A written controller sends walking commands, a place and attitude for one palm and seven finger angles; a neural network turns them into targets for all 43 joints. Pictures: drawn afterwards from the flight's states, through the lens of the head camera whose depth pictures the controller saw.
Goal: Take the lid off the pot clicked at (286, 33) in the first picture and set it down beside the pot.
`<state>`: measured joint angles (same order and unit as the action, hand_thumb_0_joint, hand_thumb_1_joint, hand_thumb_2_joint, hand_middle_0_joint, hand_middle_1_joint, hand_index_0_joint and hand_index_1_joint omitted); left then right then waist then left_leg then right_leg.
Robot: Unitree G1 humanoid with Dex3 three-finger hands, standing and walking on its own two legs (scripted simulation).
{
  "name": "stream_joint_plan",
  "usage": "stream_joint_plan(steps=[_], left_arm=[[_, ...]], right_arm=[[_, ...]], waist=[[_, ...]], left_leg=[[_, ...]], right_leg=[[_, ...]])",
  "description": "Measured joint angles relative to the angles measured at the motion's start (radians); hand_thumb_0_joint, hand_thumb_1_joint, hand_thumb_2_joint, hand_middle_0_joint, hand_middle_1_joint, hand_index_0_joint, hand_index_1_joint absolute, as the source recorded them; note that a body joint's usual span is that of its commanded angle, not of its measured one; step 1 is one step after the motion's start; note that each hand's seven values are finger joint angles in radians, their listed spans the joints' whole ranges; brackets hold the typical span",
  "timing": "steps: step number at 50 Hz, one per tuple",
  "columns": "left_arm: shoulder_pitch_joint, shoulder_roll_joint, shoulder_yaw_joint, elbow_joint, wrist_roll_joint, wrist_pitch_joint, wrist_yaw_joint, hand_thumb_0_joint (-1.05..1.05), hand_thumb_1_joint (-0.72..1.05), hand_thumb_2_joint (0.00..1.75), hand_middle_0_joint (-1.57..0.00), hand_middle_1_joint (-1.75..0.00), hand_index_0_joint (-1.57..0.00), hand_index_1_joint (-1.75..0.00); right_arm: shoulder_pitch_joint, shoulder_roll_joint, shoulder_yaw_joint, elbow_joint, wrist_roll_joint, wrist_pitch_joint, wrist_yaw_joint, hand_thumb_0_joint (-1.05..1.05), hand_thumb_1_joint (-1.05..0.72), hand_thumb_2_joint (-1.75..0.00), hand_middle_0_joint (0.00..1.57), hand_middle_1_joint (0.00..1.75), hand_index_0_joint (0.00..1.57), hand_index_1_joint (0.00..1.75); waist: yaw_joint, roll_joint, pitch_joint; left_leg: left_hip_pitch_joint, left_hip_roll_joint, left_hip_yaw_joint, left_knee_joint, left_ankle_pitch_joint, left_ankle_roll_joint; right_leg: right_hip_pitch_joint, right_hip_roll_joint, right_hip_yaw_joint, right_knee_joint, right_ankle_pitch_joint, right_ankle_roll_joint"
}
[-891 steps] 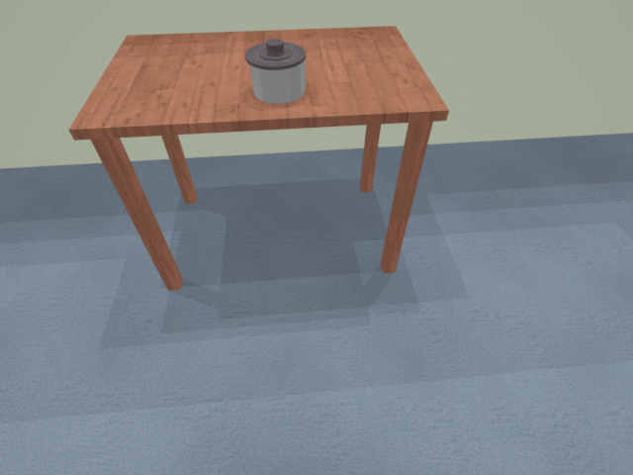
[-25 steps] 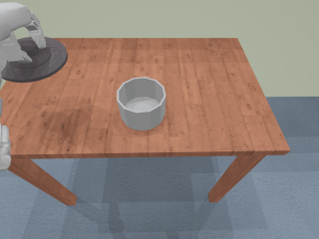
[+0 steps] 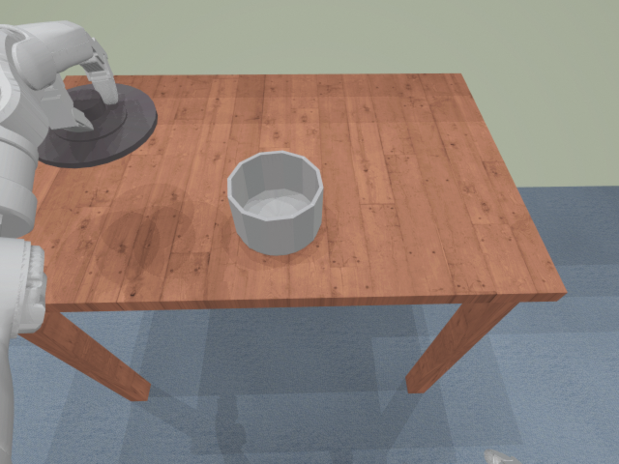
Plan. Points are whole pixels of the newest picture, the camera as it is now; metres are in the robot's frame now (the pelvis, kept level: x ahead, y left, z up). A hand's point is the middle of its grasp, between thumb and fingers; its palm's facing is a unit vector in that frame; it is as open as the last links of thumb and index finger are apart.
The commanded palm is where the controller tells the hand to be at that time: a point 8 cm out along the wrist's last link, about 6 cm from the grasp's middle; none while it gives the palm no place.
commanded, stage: lower the lid onto the table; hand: left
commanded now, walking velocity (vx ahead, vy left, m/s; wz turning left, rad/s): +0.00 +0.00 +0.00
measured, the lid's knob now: (83, 105) +0.50 +0.27 +0.19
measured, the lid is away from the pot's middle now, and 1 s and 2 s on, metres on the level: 0.22 0.22 0.23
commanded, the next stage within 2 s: none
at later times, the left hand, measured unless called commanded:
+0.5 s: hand (62, 145) +0.45 +0.28 +0.18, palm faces -0.38 -0.07 -0.92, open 7.6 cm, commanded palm +0.46 +0.28 +0.25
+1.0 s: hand (91, 156) +0.46 +0.27 +0.15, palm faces -0.41 -0.07 -0.91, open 7.6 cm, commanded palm +0.48 +0.27 +0.21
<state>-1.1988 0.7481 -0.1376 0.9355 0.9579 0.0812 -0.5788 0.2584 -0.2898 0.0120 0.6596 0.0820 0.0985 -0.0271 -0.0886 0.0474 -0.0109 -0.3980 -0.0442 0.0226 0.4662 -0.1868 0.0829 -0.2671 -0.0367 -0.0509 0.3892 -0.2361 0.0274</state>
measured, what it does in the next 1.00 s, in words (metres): stands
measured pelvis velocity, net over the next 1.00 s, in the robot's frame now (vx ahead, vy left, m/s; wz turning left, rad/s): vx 0.00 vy -0.01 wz -0.02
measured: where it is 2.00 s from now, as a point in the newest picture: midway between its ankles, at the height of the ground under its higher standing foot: outside the picture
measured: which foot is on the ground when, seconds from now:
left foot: down 0.00-1.00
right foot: down 0.00-1.00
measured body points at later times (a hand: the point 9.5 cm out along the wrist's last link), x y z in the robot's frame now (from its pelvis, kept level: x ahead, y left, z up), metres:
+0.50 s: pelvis +0.00 -0.01 +0.00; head +0.05 -0.01 +0.45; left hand +0.46 +0.28 +0.23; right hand +0.07 -0.29 -0.12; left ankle +0.02 +0.06 -0.74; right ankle -0.03 -0.15 -0.74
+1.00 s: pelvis +0.00 -0.01 +0.00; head +0.06 -0.01 +0.44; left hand +0.48 +0.27 +0.20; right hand +0.05 -0.29 -0.12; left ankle +0.02 +0.06 -0.74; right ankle -0.03 -0.15 -0.74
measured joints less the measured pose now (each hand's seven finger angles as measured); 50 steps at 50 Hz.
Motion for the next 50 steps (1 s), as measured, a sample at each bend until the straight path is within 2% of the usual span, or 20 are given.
stream_joint_plan(steps=[10, 22, 34, 45, 50], left_arm=[[0.069, 0.019, 0.015, -0.030, 0.000, -0.005, 0.004, -0.04, 0.27, 0.72, -0.73, -0.95, -0.64, -0.91], [0.107, 0.040, 0.008, -0.006, -0.017, -0.070, 0.011, -0.04, 0.27, 0.72, -0.73, -0.95, -0.64, -0.91], [0.130, 0.021, 0.006, -0.001, -0.023, -0.104, 0.038, -0.04, 0.27, 0.72, -0.73, -0.95, -0.64, -0.91], [0.131, 0.009, 0.012, 0.056, -0.010, -0.118, 0.068, -0.04, 0.27, 0.72, -0.73, -0.95, -0.64, -0.91], [0.146, 0.008, 0.041, 0.065, -0.013, -0.136, 0.087, -0.04, 0.28, 0.72, -0.73, -0.95, -0.64, -0.91]], right_arm=[[0.012, -0.005, -0.006, -0.009, 0.004, 0.020, -0.001, 0.00, -0.90, -0.90, 0.20, 0.30, 0.20, 0.30], [0.012, -0.014, -0.008, 0.009, 0.007, 0.020, -0.022, 0.00, -0.90, -0.90, 0.20, 0.30, 0.20, 0.30], [0.011, -0.011, -0.008, 0.018, 0.006, 0.021, -0.020, 0.00, -0.90, -0.90, 0.20, 0.30, 0.20, 0.30], [0.020, -0.003, -0.002, 0.019, 0.004, 0.018, -0.023, 0.00, -0.90, -0.90, 0.20, 0.30, 0.20, 0.30], [0.032, -0.005, -0.004, 0.023, 0.000, 0.018, -0.026, 0.00, -0.90, -0.90, 0.20, 0.30, 0.20, 0.30]], waist=[[0.002, 0.001, 0.004], [0.006, -0.011, 0.013], [0.010, -0.009, 0.012], [-0.002, -0.006, 0.007], [-0.008, -0.005, 0.000]], left_leg=[[-0.002, 0.007, -0.001, 0.004, 0.000, -0.005], [-0.001, 0.017, -0.011, 0.018, -0.004, -0.013], [-0.008, 0.017, -0.010, 0.023, -0.005, -0.012], [-0.025, 0.019, 0.001, 0.028, -0.010, -0.010], [-0.031, 0.019, 0.006, 0.031, -0.015, -0.009]], right_leg=[[-0.001, 0.007, 0.000, 0.002, 0.001, 0.001], [0.008, 0.018, -0.008, 0.003, 0.002, -0.004], [-0.001, 0.018, -0.007, 0.011, -0.001, -0.005], [-0.024, 0.018, 0.005, 0.020, -0.003, -0.003], [-0.032, 0.018, 0.010, 0.021, -0.006, -0.001]])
